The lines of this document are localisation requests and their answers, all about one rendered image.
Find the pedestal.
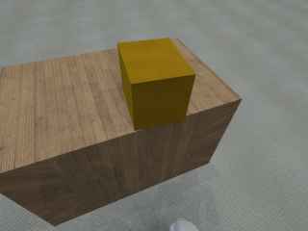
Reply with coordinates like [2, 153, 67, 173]
[0, 38, 242, 226]

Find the robot right thigh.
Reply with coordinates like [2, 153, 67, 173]
[169, 220, 198, 231]

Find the carton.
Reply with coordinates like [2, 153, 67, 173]
[117, 38, 196, 131]

